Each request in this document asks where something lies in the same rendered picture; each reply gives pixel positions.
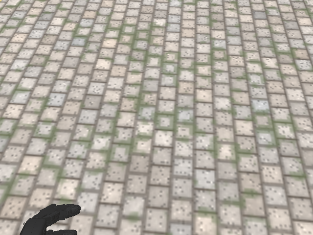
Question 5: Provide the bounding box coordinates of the left robot hand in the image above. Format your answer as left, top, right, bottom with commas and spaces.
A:
20, 204, 81, 235

